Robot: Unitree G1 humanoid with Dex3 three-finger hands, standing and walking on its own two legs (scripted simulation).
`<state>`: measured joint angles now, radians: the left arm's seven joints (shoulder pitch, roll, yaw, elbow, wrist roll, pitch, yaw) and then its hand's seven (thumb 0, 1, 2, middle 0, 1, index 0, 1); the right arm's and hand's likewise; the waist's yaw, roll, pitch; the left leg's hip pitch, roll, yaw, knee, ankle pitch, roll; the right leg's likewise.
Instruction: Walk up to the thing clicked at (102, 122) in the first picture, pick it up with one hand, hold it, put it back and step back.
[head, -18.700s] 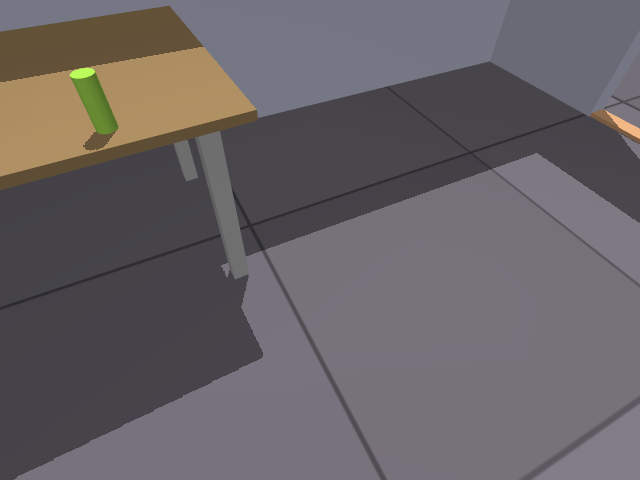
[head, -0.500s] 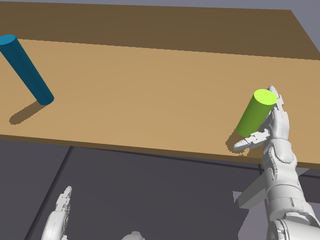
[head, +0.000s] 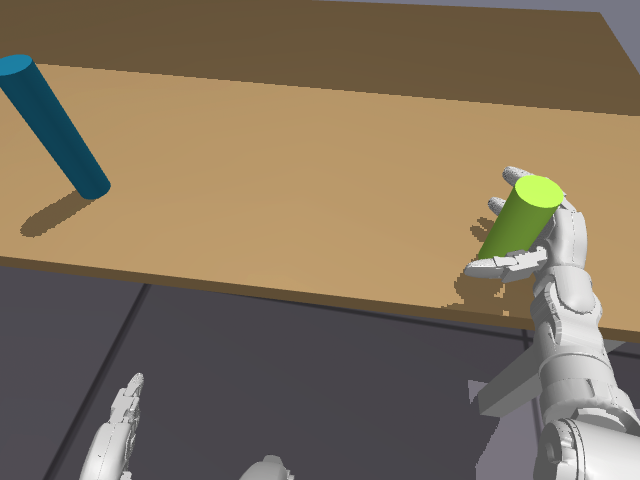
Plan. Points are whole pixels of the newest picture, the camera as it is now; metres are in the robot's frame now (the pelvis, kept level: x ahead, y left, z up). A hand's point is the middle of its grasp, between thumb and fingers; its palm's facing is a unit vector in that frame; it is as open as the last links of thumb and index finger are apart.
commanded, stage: close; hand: right
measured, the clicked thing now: (515, 229) +0.44 -0.19 +0.08
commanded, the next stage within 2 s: settle in 0.24 s
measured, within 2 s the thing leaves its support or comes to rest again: leaves its support in 0.46 s
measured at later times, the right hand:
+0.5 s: hand (508, 225) +0.44 -0.18 +0.08, palm faces +0.14 +0.99 +0.02, open 8.0 cm
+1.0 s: hand (521, 193) +0.45 -0.18 +0.13, palm faces +0.14 +0.99 +0.00, open 8.0 cm
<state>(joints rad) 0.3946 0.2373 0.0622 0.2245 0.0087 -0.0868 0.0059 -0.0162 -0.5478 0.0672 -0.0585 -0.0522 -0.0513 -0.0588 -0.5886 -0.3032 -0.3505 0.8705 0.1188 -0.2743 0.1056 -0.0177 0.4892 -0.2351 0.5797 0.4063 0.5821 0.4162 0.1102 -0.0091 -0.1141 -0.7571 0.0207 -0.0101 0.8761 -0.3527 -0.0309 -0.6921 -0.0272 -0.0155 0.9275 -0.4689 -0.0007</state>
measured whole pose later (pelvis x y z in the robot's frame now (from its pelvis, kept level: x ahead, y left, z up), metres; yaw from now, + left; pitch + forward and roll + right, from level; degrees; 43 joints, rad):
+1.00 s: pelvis +0.00 +0.01 +0.01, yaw -1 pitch +10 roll +0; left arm 0.35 0.25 0.07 0.31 -0.01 -0.11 0.04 -0.02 -0.53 0.06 -0.06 -0.05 -0.06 -0.06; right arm -0.68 -0.34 -0.32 0.87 0.12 -0.19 0.08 0.00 0.20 -1.00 0.91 1.15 0.90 1.15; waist 0.09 0.00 -0.09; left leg -0.65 0.02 0.00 0.79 -0.32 -0.02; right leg -0.58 -0.03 -0.01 0.82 -0.42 0.01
